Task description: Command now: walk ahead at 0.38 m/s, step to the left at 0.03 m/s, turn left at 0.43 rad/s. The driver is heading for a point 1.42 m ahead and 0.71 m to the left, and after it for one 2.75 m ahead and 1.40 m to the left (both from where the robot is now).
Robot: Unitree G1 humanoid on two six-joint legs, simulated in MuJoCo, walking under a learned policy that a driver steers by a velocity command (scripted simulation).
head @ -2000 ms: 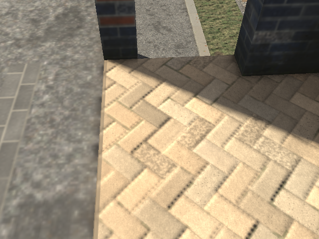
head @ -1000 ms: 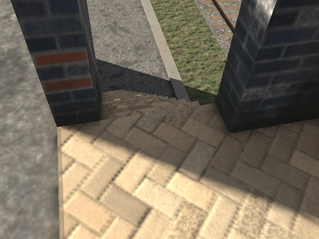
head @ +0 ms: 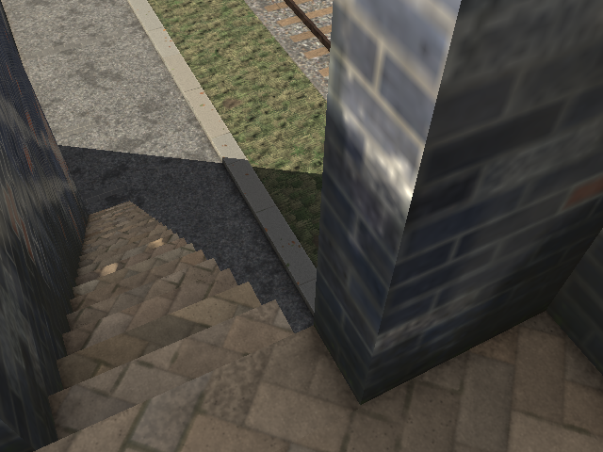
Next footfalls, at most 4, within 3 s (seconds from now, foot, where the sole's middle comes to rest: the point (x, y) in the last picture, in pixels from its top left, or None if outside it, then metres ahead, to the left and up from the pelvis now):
0.30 right None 0.24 -0.10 -0.75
0.60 left None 0.13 0.26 -0.76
1.10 right None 0.38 0.21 -0.75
1.56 left None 0.22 0.28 -0.76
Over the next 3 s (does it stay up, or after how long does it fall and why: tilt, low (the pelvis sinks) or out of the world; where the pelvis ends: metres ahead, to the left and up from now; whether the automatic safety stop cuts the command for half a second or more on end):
stays up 0.32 0.18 0.03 its command is cut before an obstacle from the start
